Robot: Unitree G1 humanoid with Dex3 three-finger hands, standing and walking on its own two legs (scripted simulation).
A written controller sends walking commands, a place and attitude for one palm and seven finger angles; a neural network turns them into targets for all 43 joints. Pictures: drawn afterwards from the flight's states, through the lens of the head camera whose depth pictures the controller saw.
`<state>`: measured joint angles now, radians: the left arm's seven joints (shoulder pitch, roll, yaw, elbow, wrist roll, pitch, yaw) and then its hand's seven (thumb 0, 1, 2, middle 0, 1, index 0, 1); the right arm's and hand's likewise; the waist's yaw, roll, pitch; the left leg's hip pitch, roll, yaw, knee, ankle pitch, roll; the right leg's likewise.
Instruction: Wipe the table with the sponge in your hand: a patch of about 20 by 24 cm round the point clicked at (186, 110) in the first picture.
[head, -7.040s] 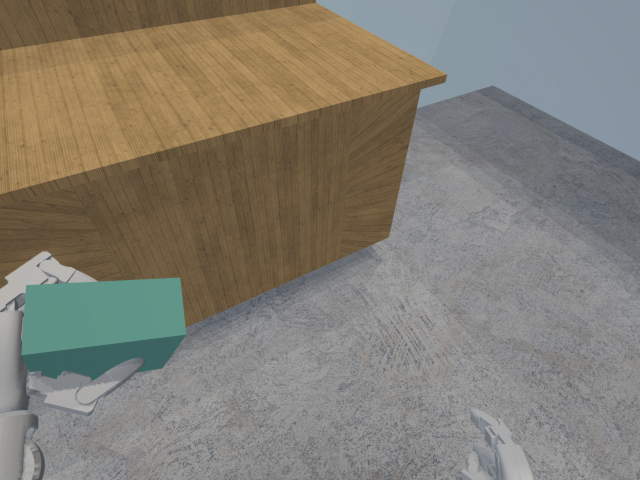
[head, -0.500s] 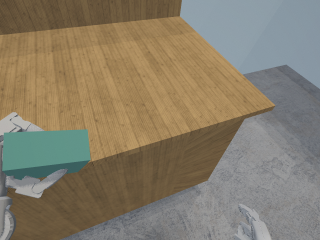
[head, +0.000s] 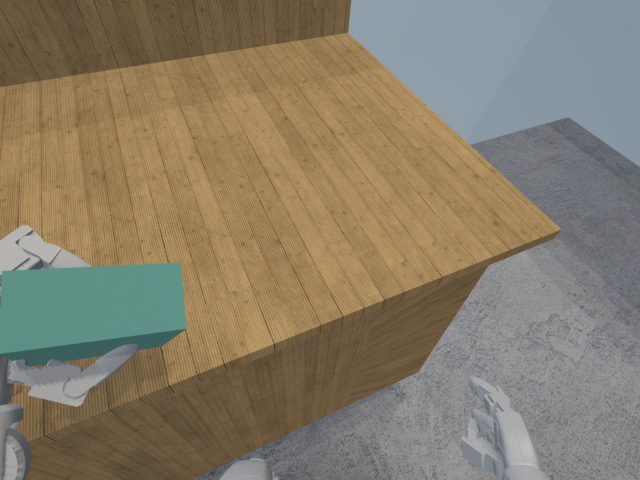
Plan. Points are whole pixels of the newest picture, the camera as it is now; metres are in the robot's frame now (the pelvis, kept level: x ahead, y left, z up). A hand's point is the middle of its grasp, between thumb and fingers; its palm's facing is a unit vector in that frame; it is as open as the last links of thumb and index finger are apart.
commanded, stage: come to a stop and stand still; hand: left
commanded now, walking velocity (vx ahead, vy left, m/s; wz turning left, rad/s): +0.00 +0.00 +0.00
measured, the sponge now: (123, 315) +0.22 +0.20 +0.16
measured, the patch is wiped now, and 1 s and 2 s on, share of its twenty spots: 0.00 0.00 0.00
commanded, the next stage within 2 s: look again from close up in 0.46 s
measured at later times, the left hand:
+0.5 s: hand out of the picture +0.24 +0.31 +0.19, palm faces +0.48 -0.78 -0.41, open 9.6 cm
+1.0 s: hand (34, 248) +0.27 +0.29 +0.18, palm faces +0.37 -0.86 -0.36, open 9.6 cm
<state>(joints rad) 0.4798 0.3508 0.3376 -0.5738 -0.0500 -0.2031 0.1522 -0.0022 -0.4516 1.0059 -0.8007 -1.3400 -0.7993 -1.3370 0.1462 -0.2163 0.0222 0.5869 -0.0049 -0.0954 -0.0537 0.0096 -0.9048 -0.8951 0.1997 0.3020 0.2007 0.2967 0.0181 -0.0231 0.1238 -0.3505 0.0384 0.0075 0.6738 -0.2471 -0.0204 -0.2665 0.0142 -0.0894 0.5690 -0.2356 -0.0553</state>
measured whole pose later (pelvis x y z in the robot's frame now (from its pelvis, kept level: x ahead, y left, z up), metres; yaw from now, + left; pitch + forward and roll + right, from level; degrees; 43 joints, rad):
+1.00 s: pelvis +0.05 +0.05 +0.01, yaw +0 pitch +1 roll -2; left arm 0.40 0.36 0.35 -0.51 -0.03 -0.23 0.10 0.00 -0.45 1.01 -0.80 -1.34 -0.80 -1.34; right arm 0.16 -0.16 0.04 0.59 0.01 -0.16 0.00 0.01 -0.90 -0.89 0.20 0.30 0.20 0.30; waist 0.02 -0.03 0.04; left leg -0.28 -0.02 0.04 0.51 -0.23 0.06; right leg -0.16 -0.01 0.02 0.42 -0.27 0.04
